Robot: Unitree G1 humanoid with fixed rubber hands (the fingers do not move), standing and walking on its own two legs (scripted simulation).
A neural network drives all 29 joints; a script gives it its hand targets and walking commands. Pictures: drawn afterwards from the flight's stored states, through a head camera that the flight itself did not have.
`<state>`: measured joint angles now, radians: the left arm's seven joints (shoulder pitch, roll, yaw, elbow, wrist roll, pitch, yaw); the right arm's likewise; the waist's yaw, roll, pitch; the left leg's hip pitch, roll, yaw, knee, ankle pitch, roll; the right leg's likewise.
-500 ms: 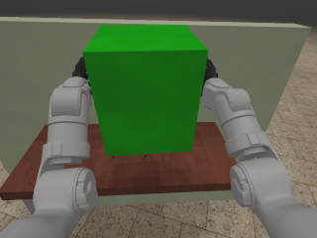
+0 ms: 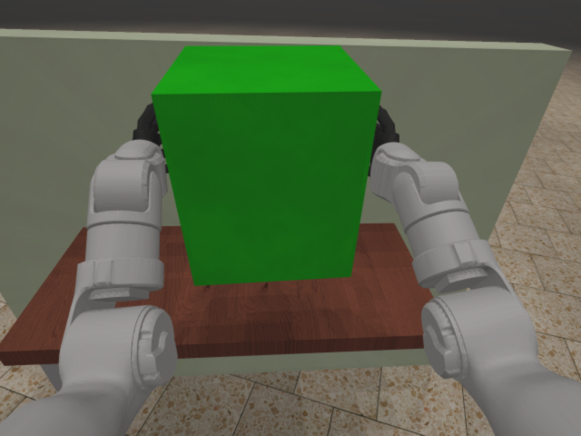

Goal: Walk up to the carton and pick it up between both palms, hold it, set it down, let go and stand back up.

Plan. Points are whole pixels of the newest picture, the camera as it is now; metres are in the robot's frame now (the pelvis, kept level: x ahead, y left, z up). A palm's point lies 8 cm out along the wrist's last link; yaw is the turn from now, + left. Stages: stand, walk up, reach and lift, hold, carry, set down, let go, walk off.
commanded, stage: hold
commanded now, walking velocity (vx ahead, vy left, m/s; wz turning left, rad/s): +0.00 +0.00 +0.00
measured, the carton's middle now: (268, 162) +0.39 +0.01 +0.27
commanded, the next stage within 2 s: set down in 1.96 s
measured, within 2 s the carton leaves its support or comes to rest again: neither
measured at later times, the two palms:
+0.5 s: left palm (149, 157) +0.37 +0.16 +0.28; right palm (383, 159) +0.37 -0.14 +0.28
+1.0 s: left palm (149, 156) +0.37 +0.16 +0.28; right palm (382, 160) +0.37 -0.14 +0.28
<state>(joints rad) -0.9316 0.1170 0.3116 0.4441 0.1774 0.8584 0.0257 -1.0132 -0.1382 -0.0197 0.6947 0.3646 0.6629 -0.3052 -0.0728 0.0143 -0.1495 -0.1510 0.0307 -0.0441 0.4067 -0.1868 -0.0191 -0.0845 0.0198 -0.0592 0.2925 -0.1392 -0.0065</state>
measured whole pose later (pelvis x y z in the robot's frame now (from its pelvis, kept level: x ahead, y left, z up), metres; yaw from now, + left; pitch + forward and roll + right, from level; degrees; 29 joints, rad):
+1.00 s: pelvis +0.00 +0.00 +0.00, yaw +0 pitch -4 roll -2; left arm -0.92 0.11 0.31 0.42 0.18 0.86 0.03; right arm -0.99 -0.14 -0.01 0.67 0.37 0.67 -0.31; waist -0.08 0.02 -0.15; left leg -0.15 0.03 -0.05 0.41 -0.19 -0.02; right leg -0.08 0.02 -0.06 0.29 -0.14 -0.01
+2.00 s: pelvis +0.00 +0.00 +0.00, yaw +0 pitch -4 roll -2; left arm -0.93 0.11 0.31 0.43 0.18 0.86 0.03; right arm -1.00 -0.14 -0.01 0.68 0.38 0.67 -0.31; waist -0.07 0.02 -0.15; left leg -0.15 0.03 -0.05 0.41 -0.19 -0.02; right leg -0.08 0.02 -0.06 0.29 -0.14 0.00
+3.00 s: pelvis +0.01 +0.01 +0.00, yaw +0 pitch -7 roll -1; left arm -0.87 0.04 0.33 0.51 0.28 0.54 0.03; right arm -0.87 -0.04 -0.15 0.84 0.14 0.22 -0.17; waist -0.02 -0.04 0.02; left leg -0.05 0.01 -0.04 0.38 -0.20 0.00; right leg 0.01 0.00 -0.05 0.27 -0.16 0.01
